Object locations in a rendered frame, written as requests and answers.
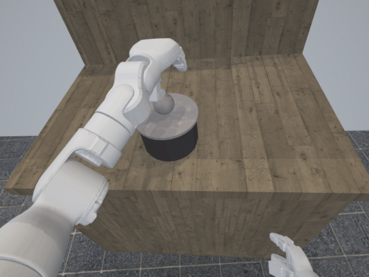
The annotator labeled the pot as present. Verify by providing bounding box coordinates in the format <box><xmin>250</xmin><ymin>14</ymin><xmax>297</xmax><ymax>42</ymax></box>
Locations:
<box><xmin>140</xmin><ymin>122</ymin><xmax>198</xmax><ymax>162</ymax></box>

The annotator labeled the robot left forearm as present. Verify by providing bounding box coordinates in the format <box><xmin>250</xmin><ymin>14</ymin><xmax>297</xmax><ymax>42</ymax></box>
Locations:
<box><xmin>32</xmin><ymin>53</ymin><xmax>161</xmax><ymax>202</ymax></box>

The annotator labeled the right robot hand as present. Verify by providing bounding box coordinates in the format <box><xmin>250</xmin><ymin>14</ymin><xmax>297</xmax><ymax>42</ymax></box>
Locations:
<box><xmin>268</xmin><ymin>233</ymin><xmax>313</xmax><ymax>277</ymax></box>

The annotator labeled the knob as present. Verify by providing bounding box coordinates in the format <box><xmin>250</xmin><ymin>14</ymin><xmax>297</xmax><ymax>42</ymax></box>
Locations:
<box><xmin>153</xmin><ymin>93</ymin><xmax>175</xmax><ymax>115</ymax></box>

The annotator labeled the left robot hand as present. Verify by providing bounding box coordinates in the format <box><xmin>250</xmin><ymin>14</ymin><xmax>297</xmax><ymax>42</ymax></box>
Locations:
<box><xmin>129</xmin><ymin>38</ymin><xmax>187</xmax><ymax>102</ymax></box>

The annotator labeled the table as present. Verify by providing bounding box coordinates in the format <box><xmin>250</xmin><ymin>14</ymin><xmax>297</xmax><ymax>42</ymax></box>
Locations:
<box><xmin>3</xmin><ymin>0</ymin><xmax>369</xmax><ymax>259</ymax></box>

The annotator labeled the lid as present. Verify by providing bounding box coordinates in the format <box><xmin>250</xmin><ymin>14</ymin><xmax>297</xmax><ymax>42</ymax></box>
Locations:
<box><xmin>136</xmin><ymin>93</ymin><xmax>198</xmax><ymax>140</ymax></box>

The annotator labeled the left robot upper arm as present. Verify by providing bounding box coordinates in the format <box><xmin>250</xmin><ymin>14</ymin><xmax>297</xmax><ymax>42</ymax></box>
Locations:
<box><xmin>0</xmin><ymin>157</ymin><xmax>109</xmax><ymax>277</ymax></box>

